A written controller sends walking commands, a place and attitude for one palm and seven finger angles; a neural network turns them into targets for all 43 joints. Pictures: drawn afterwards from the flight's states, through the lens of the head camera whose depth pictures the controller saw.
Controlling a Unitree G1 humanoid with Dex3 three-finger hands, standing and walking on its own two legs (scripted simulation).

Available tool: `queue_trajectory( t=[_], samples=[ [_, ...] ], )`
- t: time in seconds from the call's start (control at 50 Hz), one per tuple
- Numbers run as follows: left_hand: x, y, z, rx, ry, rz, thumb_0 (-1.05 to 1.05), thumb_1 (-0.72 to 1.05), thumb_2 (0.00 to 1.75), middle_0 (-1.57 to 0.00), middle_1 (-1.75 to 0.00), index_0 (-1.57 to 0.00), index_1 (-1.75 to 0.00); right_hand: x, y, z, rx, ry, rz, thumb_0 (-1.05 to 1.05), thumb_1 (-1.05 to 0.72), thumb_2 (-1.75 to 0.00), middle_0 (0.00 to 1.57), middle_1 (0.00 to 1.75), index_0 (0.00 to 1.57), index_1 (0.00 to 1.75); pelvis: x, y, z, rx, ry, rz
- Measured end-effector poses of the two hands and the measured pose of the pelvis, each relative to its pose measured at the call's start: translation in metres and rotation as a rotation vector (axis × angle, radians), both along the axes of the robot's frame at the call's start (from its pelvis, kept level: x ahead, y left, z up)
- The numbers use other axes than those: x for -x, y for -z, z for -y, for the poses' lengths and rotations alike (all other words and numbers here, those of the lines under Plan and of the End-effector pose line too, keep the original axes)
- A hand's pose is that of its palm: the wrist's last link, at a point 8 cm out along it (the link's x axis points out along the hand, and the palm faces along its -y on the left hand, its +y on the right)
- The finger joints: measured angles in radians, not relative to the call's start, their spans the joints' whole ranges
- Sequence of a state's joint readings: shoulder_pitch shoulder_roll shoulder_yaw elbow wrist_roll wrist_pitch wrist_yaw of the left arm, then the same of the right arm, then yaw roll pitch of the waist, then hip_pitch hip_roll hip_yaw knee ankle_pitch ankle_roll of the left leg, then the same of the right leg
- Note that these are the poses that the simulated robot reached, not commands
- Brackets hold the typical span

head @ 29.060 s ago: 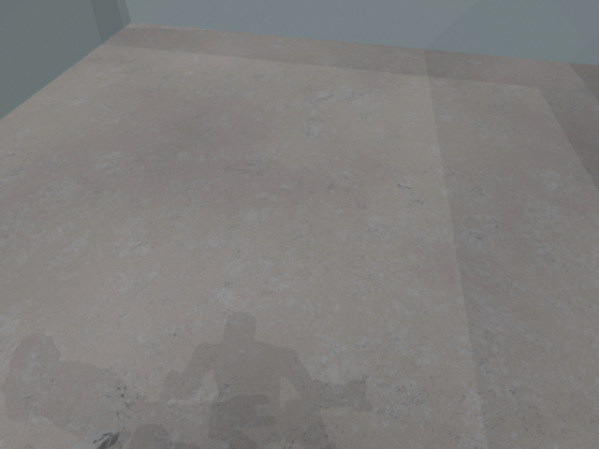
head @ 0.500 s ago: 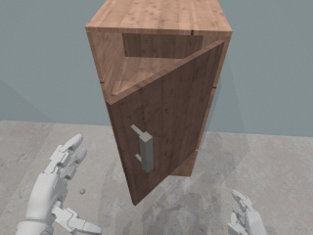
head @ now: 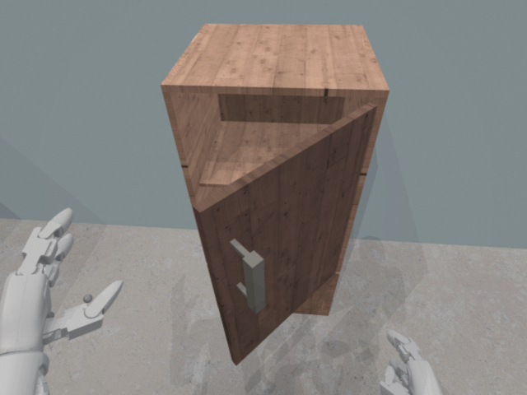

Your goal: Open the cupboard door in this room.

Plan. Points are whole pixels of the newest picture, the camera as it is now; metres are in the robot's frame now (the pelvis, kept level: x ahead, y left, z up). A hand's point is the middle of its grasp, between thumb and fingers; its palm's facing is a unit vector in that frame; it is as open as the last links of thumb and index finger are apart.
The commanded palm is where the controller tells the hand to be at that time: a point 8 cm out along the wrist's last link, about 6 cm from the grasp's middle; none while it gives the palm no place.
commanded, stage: draw the hand back to the body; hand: left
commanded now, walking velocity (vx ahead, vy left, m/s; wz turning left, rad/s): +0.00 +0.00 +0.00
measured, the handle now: (246, 276) +0.31 +0.07 +0.00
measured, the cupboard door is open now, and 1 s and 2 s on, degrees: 47 47 47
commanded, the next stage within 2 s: step back with the hand held close in 0.54 s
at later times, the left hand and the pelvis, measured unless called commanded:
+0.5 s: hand (75, 285) +0.19 +0.25 +0.15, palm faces +0.44 -0.81 -0.39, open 7.5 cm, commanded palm +0.14 +0.28 +0.17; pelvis +0.00 -0.02 +0.01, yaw -1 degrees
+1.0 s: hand (66, 297) +0.17 +0.25 +0.15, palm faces +0.33 -0.80 -0.51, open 7.4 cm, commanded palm +0.12 +0.29 +0.18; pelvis -0.03 +0.00 +0.01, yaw -2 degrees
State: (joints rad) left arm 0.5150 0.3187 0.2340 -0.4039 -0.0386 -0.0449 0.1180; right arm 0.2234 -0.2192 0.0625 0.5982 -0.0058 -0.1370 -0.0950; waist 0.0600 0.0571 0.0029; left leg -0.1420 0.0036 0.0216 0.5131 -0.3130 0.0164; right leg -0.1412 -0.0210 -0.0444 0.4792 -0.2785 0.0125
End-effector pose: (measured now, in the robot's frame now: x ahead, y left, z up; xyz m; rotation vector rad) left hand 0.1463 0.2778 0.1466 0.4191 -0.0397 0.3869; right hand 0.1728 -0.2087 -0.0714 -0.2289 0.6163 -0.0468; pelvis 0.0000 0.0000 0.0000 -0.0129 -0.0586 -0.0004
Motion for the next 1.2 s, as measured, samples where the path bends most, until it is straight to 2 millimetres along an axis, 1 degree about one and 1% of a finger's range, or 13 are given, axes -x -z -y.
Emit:
queue_trajectory(
  t=[0.2, 0.26, 0.32, 0.4, 0.48, 0.68, 0.78, 0.88, 0.98, 1.08, 1.2],
  samples=[
    [-0.002, -0.029, -0.017, -0.064, -0.065, 0.086, 0.01, 0.66, 0.80, -0.20, -0.30, -0.20, -0.31, -0.008, -0.003, 0.010, 0.006, 0.003, -0.014, 0.01, -0.90, -0.90, 0.21, 0.30, 0.20, 0.30, -0.002, -0.005, 0.006, -0.002, 0.006, 0.020],
    [-0.002, -0.031, -0.018, -0.061, -0.078, 0.095, 0.01, 0.75, 0.83, -0.21, -0.30, -0.20, -0.31, -0.008, -0.003, 0.014, 0.004, 0.006, -0.022, 0.01, -0.90, -0.90, 0.21, 0.30, 0.20, 0.30, -0.002, -0.006, 0.008, -0.003, 0.006, 0.023],
    [-0.002, -0.027, -0.013, -0.043, -0.073, 0.082, 0.01, 0.81, 0.86, -0.21, -0.30, -0.20, -0.30, -0.006, -0.002, 0.017, 0.005, 0.010, -0.031, 0.01, -0.90, -0.90, 0.20, 0.30, 0.20, 0.30, -0.001, -0.006, 0.010, -0.004, 0.007, 0.024],
    [-0.002, -0.022, -0.007, -0.031, -0.057, 0.063, 0.02, 0.86, 0.88, -0.21, -0.30, -0.21, -0.31, -0.003, -0.001, 0.022, 0.007, 0.019, -0.038, 0.01, -0.90, -0.90, 0.20, 0.30, 0.20, 0.30, -0.001, -0.007, 0.012, -0.004, 0.009, 0.027],
    [0.000, -0.022, -0.004, -0.032, -0.052, 0.060, 0.02, 0.88, 0.89, -0.21, -0.30, -0.21, -0.31, 0.001, 0.000, 0.025, 0.008, 0.027, -0.042, 0.01, -0.90, -0.90, 0.20, 0.30, 0.20, 0.30, 0.000, -0.007, 0.015, -0.003, 0.009, 0.032],
    [0.003, -0.028, 0.000, -0.046, -0.049, 0.083, 0.02, 0.89, 0.89, -0.21, -0.30, -0.21, -0.31, 0.006, 0.001, 0.028, -0.002, 0.029, -0.037, 0.01, -0.90, -0.90, 0.20, 0.30, 0.20, 0.30, 0.005, -0.008, 0.019, -0.004, 0.010, 0.040],
    [0.002, -0.039, -0.002, -0.114, -0.020, 0.113, 0.02, 0.89, 0.89, -0.21, -0.30, -0.21, -0.31, 0.010, -0.001, 0.032, 0.001, 0.049, -0.051, 0.01, -0.90, -0.90, 0.21, 0.30, 0.20, 0.30, 0.011, -0.007, 0.018, 0.006, 0.011, -0.005],
    [0.001, -0.035, -0.003, -0.141, 0.033, 0.062, 0.02, 0.89, 0.90, -0.21, -0.30, -0.21, -0.31, 0.022, -0.003, 0.040, 0.019, 0.108, -0.072, 0.01, -0.90, -0.90, 0.21, 0.30, 0.20, 0.30, 0.020, -0.007, 0.011, 0.002, 0.025, -0.038],
    [0.007, -0.029, -0.007, -0.152, 0.072, 0.028, 0.02, 0.89, 0.89, -0.21, -0.30, -0.21, -0.31, 0.041, -0.004, 0.044, 0.041, 0.158, -0.097, 0.01, -0.90, -0.90, 0.20, 0.30, 0.20, 0.30, 0.032, -0.006, 0.004, -0.003, 0.035, -0.050],
    [0.022, -0.031, -0.014, -0.173, 0.085, 0.060, 0.02, 0.89, 0.89, -0.22, -0.30, -0.21, -0.31, 0.062, -0.005, 0.040, 0.058, 0.173, -0.106, 0.01, -0.90, -0.90, 0.20, 0.30, 0.20, 0.30, 0.048, -0.003, -0.002, -0.005, 0.037, -0.048],
    [0.045, -0.033, -0.022, -0.194, 0.075, 0.118, 0.02, 0.89, 0.89, -0.22, -0.30, -0.21, -0.31, 0.085, -0.003, 0.028, 0.059, 0.156, -0.096, 0.01, -0.90, -0.90, 0.20, 0.30, 0.20, 0.30, 0.069, 0.002, -0.008, -0.003, 0.030, -0.043]
  ],
)
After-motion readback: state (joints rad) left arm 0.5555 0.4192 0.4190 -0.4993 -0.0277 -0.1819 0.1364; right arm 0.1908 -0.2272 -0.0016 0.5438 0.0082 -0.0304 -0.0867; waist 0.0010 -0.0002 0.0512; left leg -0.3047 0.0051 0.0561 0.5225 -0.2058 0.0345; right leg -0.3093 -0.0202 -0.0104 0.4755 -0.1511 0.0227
